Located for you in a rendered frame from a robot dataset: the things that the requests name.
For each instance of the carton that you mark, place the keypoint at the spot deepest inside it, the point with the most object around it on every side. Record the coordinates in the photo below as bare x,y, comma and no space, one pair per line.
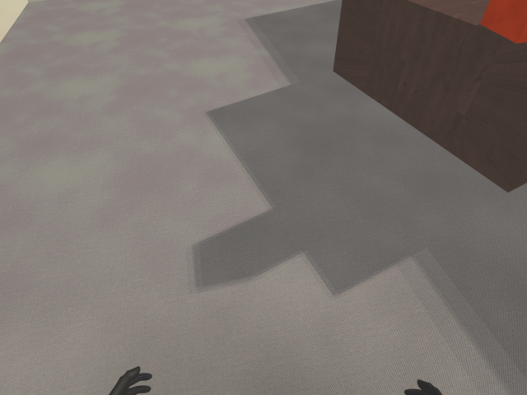
508,18

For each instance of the pedestal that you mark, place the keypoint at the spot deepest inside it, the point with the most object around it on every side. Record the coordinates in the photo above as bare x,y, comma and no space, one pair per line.
431,63

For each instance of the robot left hand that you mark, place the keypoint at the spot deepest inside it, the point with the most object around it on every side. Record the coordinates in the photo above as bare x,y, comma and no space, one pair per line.
131,377

